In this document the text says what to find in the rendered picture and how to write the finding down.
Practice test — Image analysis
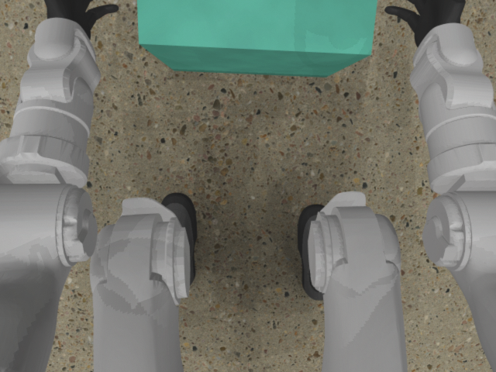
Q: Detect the right robot upper arm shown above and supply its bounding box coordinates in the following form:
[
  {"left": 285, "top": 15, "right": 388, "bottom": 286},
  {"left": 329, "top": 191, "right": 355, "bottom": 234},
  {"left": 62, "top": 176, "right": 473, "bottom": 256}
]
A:
[{"left": 422, "top": 191, "right": 496, "bottom": 372}]

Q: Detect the robot left hand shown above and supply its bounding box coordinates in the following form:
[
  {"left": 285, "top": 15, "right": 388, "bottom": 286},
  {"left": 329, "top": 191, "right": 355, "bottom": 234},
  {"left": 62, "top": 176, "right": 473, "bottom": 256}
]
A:
[{"left": 44, "top": 0, "right": 119, "bottom": 39}]

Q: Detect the robot right forearm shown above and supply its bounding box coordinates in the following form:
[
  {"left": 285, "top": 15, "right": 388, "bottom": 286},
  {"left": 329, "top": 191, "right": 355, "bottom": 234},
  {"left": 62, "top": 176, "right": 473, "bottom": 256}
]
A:
[{"left": 410, "top": 23, "right": 496, "bottom": 195}]

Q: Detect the robot right hand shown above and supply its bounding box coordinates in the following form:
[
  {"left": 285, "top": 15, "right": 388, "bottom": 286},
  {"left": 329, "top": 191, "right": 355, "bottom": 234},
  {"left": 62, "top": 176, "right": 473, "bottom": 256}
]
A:
[{"left": 384, "top": 0, "right": 466, "bottom": 47}]

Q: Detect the carton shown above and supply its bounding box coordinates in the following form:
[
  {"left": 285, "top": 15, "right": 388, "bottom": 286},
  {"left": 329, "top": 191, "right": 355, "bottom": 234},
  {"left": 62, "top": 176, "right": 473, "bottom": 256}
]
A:
[{"left": 137, "top": 0, "right": 377, "bottom": 78}]

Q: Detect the robot right thigh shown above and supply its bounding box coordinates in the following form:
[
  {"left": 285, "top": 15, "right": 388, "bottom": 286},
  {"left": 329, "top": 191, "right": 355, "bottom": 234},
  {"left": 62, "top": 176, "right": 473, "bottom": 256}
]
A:
[{"left": 308, "top": 206, "right": 408, "bottom": 372}]

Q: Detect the robot left foot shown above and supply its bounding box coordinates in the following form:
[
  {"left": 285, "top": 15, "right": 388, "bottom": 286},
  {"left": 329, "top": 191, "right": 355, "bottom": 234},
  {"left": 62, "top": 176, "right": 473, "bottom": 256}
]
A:
[{"left": 161, "top": 193, "right": 197, "bottom": 286}]

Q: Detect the robot left forearm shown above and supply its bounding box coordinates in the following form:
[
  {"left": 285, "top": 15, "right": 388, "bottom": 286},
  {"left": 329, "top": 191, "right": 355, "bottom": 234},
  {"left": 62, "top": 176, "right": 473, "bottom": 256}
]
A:
[{"left": 0, "top": 18, "right": 101, "bottom": 188}]

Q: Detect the left robot upper arm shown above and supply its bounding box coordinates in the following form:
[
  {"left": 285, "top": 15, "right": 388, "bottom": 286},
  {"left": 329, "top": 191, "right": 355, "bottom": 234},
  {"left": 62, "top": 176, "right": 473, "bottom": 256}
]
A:
[{"left": 0, "top": 184, "right": 98, "bottom": 372}]

